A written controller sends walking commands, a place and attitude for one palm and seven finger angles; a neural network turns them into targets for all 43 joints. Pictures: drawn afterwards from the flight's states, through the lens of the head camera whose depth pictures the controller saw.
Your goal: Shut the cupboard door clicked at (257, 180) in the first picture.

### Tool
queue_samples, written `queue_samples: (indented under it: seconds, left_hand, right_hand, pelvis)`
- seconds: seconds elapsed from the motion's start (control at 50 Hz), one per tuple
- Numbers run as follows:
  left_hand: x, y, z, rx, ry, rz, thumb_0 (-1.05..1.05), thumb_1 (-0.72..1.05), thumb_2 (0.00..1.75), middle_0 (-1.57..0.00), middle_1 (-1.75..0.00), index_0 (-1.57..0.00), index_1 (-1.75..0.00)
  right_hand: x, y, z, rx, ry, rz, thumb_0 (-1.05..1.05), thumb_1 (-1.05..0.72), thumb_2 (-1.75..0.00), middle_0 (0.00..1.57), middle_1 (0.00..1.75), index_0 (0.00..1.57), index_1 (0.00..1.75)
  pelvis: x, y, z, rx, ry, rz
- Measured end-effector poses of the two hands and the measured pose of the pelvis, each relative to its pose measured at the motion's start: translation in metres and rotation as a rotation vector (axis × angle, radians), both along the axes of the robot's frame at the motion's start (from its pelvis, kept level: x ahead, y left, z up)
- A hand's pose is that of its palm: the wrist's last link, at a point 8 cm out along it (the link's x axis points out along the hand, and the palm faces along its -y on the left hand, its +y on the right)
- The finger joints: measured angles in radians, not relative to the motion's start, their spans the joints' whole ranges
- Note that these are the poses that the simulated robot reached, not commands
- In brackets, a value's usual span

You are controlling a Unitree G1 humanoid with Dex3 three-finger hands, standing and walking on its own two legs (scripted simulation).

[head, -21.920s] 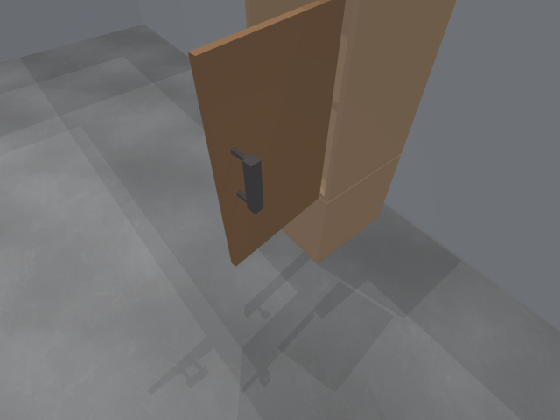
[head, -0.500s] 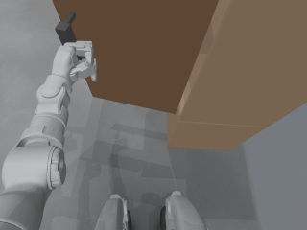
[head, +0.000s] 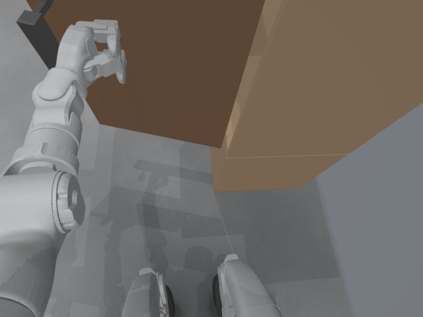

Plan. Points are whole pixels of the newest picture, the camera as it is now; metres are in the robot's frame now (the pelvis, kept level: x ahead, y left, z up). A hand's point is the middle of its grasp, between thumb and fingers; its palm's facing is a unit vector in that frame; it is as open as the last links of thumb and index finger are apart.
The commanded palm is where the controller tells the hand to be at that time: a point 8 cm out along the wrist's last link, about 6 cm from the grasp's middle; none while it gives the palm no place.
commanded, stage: push the door shut along its arc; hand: left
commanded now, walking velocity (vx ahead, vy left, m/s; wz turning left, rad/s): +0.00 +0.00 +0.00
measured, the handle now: (58, 45) +0.60 +0.19 +0.08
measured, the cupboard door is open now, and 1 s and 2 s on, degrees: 76 66 66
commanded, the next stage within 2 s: pull the fist back off the door in 0.42 s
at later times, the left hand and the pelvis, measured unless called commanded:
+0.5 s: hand (123, 55) +0.55 +0.08 +0.09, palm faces -0.40 -0.92 -0.02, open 3.2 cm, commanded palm +0.60 +0.09 +0.09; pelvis -0.01 -0.01 -0.02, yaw +1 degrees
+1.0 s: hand (137, 49) +0.57 +0.06 +0.09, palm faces +0.07 -1.00 -0.02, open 3.1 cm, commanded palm +0.53 +0.10 +0.09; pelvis +0.00 -0.01 +0.01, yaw +0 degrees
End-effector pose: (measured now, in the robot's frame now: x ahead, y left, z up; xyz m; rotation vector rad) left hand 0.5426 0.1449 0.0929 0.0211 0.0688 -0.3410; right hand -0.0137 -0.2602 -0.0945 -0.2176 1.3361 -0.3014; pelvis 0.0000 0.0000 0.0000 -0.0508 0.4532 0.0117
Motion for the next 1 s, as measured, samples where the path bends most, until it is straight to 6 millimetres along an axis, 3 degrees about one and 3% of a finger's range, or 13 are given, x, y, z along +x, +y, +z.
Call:
queue_samples:
  seconds: [0.32,0.54,0.64,0.72,0.88,1.0]
  left_hand:
    - [0.009,0.001,0.002,0.029,0.024,-0.049,0.0,0.87,0.93,-1.3,-1.5,-1.31,-1.5]
    - [0.016,-0.01,0.003,0.022,0.017,-0.074,0.02,0.94,1.0,-1.3,-1.5,-1.3,-1.5]
    - [0.02,-0.018,-0.003,-0.098,0.036,0.215,0.03,0.83,0.95,-1.3,-1.5,-1.3,-1.5]
    - [0.018,-0.03,-0.005,-0.053,-0.023,0.426,0.02,0.8,0.93,-1.3,-1.5,-1.29,-1.5]
    - [0.015,-0.04,-0.005,0.041,-0.036,0.402,0.01,0.89,0.93,-1.3,-1.5,-1.29,-1.5]
    - [0.005,-0.035,-0.003,0.003,-0.024,0.408,0.01,0.9,0.91,-1.3,-1.5,-1.29,-1.5]
  right_hand:
    - [-0.005,-0.013,-0.007,-0.031,0.04,0.024,0.0,-0.9,-0.89,0.21,0.3,0.2,0.3]
    - [-0.012,-0.02,-0.012,-0.077,0.038,0.045,0.0,-0.9,-0.89,0.21,0.3,0.2,0.3]
    - [-0.019,-0.01,-0.014,-0.036,0.045,0.074,0.0,-0.9,-0.9,0.21,0.3,0.2,0.3]
    - [-0.03,0.005,-0.016,0.038,0.065,0.083,0.0,-0.9,-0.9,0.2,0.3,0.2,0.3]
    - [-0.058,0.029,-0.01,0.14,0.136,-0.026,0.0,-0.9,-0.89,0.21,0.3,0.2,0.3]
    - [-0.058,0.028,0.005,0.153,0.158,-0.04,0.0,-0.9,-0.89,0.21,0.3,0.2,0.3]
  pelvis:
    - [-0.004,-0.009,-0.008,-0.007,0.021,0.019]
    - [-0.015,-0.009,-0.019,-0.017,0.044,0.026]
    - [-0.017,-0.007,-0.022,-0.021,0.065,0.025]
    - [-0.017,-0.007,-0.023,-0.015,0.077,0.02]
    - [-0.011,-0.008,-0.009,0.0,0.049,-0.001]
    - [0.002,-0.008,0.008,0.012,0.02,-0.011]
